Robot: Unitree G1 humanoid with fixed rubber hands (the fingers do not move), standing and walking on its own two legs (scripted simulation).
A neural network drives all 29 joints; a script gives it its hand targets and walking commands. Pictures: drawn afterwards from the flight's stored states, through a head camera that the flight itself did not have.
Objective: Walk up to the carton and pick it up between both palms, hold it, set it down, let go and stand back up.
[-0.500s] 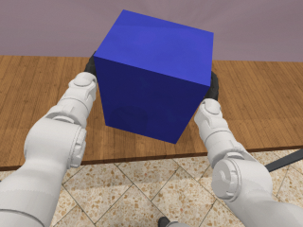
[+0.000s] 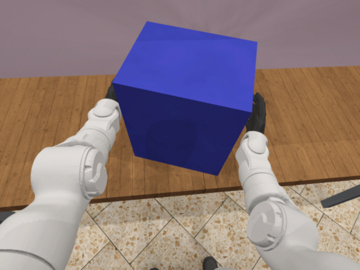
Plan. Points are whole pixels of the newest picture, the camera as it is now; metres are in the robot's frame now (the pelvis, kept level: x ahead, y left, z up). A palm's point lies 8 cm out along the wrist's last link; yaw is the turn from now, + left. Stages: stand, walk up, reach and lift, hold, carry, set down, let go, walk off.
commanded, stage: reach and lift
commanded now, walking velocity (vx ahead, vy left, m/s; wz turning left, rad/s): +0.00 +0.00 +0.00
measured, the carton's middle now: (186, 107) +0.46 -0.05 +0.05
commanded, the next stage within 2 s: none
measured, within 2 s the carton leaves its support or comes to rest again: leaves its support in 1.22 s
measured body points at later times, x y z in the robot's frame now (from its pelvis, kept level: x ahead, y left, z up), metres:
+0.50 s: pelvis +0.00 -0.01 +0.00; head +0.09 +0.02 +0.44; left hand +0.49 +0.11 +0.07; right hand +0.40 -0.21 +0.04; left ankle +0.00 +0.10 -0.74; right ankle +0.01 -0.17 -0.74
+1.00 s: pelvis +0.00 -0.01 +0.00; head +0.07 +0.01 +0.45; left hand +0.48 +0.10 +0.07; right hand +0.40 -0.21 +0.04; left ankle +0.00 +0.10 -0.74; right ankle +0.01 -0.17 -0.74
